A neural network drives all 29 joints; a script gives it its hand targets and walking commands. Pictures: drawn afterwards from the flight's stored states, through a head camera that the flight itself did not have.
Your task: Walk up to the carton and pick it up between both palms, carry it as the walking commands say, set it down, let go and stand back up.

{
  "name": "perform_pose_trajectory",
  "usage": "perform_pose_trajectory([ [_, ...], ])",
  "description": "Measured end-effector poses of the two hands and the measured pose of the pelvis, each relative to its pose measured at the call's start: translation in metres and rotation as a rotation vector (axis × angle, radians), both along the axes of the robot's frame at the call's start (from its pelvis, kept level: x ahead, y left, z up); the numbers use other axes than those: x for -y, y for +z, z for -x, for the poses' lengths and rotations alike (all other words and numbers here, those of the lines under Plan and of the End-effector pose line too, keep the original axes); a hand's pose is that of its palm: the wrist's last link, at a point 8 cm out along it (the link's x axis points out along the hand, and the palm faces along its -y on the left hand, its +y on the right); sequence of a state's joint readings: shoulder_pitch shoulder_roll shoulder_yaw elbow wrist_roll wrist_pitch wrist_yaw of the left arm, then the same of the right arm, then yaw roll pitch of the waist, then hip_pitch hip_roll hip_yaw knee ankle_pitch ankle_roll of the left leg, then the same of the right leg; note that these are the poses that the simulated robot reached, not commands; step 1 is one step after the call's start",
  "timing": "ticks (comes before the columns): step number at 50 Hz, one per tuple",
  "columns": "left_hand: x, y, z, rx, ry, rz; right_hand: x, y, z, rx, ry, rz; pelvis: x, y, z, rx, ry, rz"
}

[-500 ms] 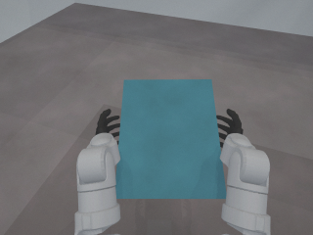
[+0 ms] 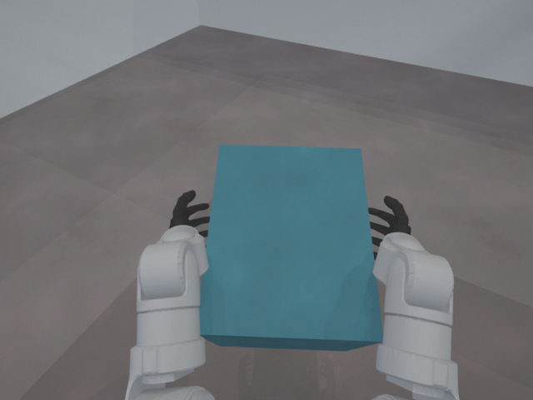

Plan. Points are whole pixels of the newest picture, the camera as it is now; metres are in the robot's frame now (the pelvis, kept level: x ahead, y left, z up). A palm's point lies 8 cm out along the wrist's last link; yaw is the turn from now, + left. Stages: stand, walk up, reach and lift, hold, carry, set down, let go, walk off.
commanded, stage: carry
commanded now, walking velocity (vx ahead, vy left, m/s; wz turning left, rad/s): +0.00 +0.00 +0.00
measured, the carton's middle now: (285, 253) +0.36 +0.01 +0.04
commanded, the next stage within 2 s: none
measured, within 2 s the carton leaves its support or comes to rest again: neither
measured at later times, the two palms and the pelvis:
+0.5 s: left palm (211, 247) +0.31 +0.11 +0.12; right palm (428, 254) +0.31 -0.18 +0.12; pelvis -0.01 -0.03 +0.00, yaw +1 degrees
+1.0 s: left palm (225, 230) +0.36 +0.10 +0.10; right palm (419, 235) +0.36 -0.19 +0.09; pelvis +0.04 -0.05 +0.00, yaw +0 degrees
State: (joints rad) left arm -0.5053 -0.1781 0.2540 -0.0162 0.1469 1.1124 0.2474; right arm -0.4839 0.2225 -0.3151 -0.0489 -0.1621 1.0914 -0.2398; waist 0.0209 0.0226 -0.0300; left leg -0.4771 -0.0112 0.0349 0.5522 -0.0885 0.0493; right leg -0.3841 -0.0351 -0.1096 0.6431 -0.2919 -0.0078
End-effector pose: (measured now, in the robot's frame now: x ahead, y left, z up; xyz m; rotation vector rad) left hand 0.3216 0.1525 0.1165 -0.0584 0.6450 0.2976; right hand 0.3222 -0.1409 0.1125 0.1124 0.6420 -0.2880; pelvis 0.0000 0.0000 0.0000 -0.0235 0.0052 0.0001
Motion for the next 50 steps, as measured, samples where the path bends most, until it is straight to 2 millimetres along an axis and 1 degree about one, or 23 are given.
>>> perform_pose_trajectory([
  [4,0.001,0.008,0.009,-0.011,0.013,-0.013,0.001,0.005,0.004,-0.012,0.017,-0.008,0.006,0.005,0.005,-0.001,0.012,-0.007],
  [10,0.009,0.019,0.015,0.025,0.013,-0.024,0.009,0.015,0.009,0.025,0.021,-0.012,0.013,0.003,0.01,0.001,0.019,-0.009],
  [19,0.03,0.011,0.018,-0.01,-0.013,-0.03,0.03,0.01,0.016,-0.01,0.008,-0.002,0.025,0.003,0.01,0.001,0.015,-0.015],
  [26,0.042,0.001,0.012,-0.029,-0.029,-0.025,0.043,0.003,0.013,-0.029,0.0,0.014,0.033,0.003,0.008,-0.005,0.008,-0.019],
  [35,0.05,-0.011,-0.002,-0.045,-0.029,-0.022,0.05,-0.01,0.001,-0.045,-0.006,0.008,0.039,0.002,-0.005,-0.017,0.0,-0.016],
  [45,0.051,-0.021,-0.025,-0.052,-0.022,-0.023,0.051,-0.019,-0.025,-0.051,0.005,0.011,0.044,0.005,-0.026,-0.02,0.001,-0.022],
  [50,0.051,-0.02,-0.036,-0.035,-0.015,-0.021,0.051,-0.019,-0.037,-0.035,0.008,0.009,0.046,0.005,-0.036,-0.017,0.002,-0.025],
])
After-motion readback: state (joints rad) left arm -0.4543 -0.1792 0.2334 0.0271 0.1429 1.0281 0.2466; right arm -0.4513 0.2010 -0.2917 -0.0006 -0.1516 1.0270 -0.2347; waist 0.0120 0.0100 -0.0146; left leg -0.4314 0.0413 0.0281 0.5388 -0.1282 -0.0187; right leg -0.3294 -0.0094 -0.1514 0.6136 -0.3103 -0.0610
